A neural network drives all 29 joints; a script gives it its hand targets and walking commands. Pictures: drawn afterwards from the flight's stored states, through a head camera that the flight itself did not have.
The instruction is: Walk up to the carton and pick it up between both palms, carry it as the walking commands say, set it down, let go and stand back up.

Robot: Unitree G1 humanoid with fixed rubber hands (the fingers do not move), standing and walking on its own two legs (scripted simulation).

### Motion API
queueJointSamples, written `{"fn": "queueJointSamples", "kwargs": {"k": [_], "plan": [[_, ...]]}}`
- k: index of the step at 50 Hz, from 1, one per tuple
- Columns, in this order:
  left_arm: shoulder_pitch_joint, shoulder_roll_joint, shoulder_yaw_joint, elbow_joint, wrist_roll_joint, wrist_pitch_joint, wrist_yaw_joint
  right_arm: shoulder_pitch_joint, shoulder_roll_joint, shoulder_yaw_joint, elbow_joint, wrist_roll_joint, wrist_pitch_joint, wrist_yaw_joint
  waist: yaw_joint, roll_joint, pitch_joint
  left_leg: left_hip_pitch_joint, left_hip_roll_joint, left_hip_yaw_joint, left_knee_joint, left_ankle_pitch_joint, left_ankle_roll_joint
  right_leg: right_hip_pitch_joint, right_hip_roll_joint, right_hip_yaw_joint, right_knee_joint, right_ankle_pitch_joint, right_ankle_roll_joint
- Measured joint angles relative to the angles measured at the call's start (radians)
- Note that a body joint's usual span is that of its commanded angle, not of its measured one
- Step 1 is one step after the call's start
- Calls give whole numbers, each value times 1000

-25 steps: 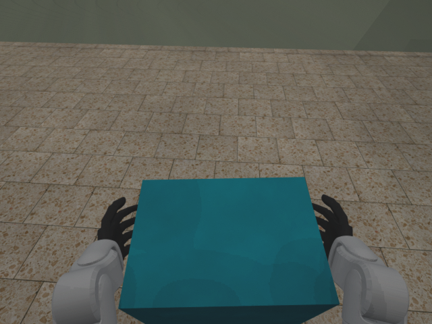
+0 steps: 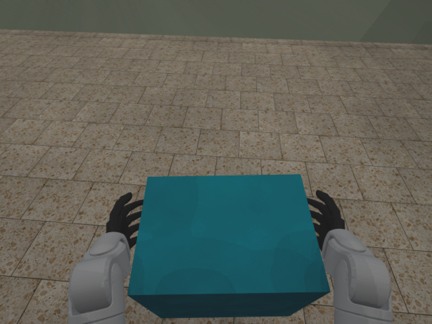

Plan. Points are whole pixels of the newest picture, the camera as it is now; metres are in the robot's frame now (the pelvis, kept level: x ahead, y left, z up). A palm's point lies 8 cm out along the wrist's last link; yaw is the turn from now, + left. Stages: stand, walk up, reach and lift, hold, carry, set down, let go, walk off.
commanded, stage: carry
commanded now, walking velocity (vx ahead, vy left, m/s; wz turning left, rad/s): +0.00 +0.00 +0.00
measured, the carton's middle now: (224, 252) +0.26 +0.00 +0.00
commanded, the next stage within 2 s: hold in 1.68 s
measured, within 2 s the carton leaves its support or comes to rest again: neither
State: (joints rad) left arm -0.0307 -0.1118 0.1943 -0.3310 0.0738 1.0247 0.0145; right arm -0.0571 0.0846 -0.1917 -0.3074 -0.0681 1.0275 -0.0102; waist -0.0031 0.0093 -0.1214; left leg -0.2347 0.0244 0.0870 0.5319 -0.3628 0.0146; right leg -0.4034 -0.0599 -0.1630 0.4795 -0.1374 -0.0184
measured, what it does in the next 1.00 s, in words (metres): stands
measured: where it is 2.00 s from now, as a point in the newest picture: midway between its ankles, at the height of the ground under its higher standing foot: outside the picture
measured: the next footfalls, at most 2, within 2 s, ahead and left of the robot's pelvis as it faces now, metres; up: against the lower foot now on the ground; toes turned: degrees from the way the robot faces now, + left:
none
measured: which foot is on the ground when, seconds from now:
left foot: down 0.00-1.00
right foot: down 0.00-1.00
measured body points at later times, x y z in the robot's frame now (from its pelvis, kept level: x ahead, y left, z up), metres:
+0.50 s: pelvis +0.01 +0.01 +0.00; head +0.00 +0.01 +0.45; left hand +0.29 +0.18 +0.05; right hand +0.29 -0.18 +0.05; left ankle -0.06 +0.10 -0.73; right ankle +0.07 -0.11 -0.73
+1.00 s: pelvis +0.00 +0.00 +0.00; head -0.01 +0.00 +0.45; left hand +0.28 +0.18 +0.05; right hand +0.27 -0.18 +0.05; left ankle -0.06 +0.10 -0.73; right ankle +0.07 -0.11 -0.73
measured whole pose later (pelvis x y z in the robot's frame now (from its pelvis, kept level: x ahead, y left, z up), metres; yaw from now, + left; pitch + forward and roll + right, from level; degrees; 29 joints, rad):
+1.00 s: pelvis +0.00 +0.00 +0.00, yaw -1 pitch +3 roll +0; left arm -0.04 -0.10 0.19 -0.18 0.10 0.86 0.00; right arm -0.05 0.07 -0.18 -0.16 -0.11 0.86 0.01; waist 0.00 0.01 -0.13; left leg -0.22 0.03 0.11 0.54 -0.38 0.02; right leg -0.41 -0.06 -0.14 0.51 -0.16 -0.02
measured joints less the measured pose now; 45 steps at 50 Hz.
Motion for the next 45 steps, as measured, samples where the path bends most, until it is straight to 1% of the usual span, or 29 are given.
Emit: {"fn": "queueJointSamples", "kwargs": {"k": [10, 27, 30, 35, 45], "plan": [[-4, 3, -2, 55, 11, -55, -8, 0, -1, 2, 52, -16, -56, 10, 2, 1, 3, 9, 2, 4, 11, -20, 2, 1, 1, 5, 23, -24, 4], [-37, 13, 7, 214, 36, -191, -23, -24, -2, -4, 204, -55, -196, 25, 5, 0, 5, 10, 1, 15, 24, -33, 5, -9, -1, 16, 48, -37, 7], [-27, 14, 4, 196, 29, -201, -23, -13, -2, 1, 186, -49, -208, 24, 6, 1, 10, 8, 1, 16, 27, -34, 5, -12, -1, 18, 51, -38, 6], [-9, 13, -3, 153, 20, -192, -21, 3, -4, 11, 146, -39, -199, 22, 6, 1, 13, 7, 2, 19, 30, -35, 4, -14, 1, 20, 53, -37, 5], [-1, 10, -5, 141, 20, -166, -18, 9, -9, 15, 135, -36, -171, 20, 7, 1, 1, 13, 2, 24, 20, -28, 4, -10, 3, 24, 43, -28, 4]]}}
